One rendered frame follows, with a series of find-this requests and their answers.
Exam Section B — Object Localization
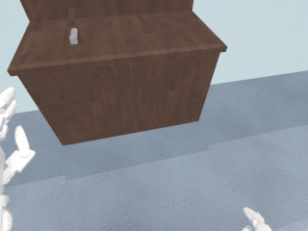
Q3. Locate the left robot hand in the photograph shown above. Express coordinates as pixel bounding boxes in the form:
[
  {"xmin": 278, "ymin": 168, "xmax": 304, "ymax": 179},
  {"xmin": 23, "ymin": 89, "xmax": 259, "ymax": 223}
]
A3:
[{"xmin": 0, "ymin": 87, "xmax": 36, "ymax": 195}]

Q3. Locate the right robot hand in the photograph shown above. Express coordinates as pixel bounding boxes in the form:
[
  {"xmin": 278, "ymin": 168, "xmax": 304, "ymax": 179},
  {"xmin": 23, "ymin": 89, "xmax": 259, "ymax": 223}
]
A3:
[{"xmin": 242, "ymin": 207, "xmax": 271, "ymax": 231}]

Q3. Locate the counter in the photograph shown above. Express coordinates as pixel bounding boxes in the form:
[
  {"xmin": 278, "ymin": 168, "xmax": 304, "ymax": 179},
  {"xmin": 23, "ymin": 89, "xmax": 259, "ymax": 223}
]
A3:
[{"xmin": 7, "ymin": 0, "xmax": 227, "ymax": 146}]

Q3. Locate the tap lever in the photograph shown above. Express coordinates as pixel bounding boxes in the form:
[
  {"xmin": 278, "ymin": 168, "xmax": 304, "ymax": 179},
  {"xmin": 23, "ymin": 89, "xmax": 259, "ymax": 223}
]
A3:
[{"xmin": 69, "ymin": 28, "xmax": 78, "ymax": 44}]

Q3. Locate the left robot forearm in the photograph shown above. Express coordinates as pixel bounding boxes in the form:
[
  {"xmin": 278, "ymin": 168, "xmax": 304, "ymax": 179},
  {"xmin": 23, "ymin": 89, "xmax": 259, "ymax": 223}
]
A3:
[{"xmin": 0, "ymin": 194, "xmax": 13, "ymax": 231}]

